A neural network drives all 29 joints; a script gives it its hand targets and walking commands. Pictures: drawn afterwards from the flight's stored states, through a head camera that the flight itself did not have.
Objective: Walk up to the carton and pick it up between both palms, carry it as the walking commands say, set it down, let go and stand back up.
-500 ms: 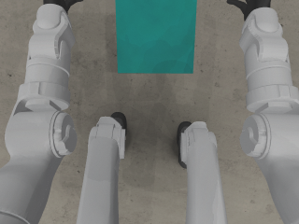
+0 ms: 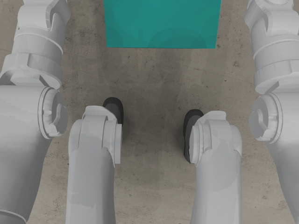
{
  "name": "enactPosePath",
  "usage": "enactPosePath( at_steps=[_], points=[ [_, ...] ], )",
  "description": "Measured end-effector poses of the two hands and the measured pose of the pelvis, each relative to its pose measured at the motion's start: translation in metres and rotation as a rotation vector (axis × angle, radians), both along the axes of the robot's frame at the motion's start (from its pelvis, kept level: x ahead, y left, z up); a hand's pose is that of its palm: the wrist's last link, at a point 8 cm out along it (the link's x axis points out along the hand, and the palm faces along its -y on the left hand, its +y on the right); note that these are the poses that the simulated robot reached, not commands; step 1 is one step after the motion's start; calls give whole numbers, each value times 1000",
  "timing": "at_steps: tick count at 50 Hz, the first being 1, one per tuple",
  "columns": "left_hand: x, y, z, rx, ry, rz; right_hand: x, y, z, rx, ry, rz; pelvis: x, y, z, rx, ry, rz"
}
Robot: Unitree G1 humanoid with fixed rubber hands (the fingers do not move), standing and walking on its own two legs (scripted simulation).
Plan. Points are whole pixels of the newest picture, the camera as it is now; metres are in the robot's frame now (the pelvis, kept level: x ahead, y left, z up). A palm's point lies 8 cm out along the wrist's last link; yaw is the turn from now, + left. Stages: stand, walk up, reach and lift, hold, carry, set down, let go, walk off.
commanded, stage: reach and lift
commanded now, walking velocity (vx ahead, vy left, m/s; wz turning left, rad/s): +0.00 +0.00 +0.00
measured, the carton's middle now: out of the picture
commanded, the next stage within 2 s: none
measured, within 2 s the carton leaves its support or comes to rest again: leaves its support in 1.68 s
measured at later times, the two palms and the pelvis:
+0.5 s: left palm out of the picture +0.54 +0.21 -0.21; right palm out of the picture +0.56 -0.15 -0.22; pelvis -0.01 -0.01 -0.03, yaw +0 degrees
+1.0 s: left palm out of the picture +0.54 +0.17 -0.22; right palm out of the picture +0.56 -0.13 -0.22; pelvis -0.01 +0.00 -0.02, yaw -1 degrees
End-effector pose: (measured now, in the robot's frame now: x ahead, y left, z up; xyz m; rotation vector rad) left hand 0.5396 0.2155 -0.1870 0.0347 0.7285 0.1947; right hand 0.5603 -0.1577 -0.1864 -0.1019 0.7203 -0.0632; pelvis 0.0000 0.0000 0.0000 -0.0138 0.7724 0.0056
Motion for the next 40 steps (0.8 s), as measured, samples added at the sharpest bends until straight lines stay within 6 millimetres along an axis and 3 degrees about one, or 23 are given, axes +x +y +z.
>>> enactPosePath(
  at_steps=[9, 21, 30, 37, 40],
  points=[
    [-8, -3, -42, 6, 25, -2, -4, 1, -38, 33, 13, -11, -10, -3, -17, 7, -140, -14],
    [6, -7, -23, -2, -13, 7, 2, 4, -31, 36, -6, 18, -7, -7, -28, 17, -139, -21],
    [-1, -8, -28, -15, 9, 0, -2, 10, -26, 19, 5, 25, -6, -4, -25, 9, -111, -18],
    [-1, -21, -28, -19, 8, -34, 0, 30, -25, 51, -3, 53, -6, -1, -25, 5, -101, -18],
    [0, -26, -29, -24, 12, -37, -1, 28, -25, 35, -3, 41, -7, 0, -24, 5, -100, -15]
  ],
)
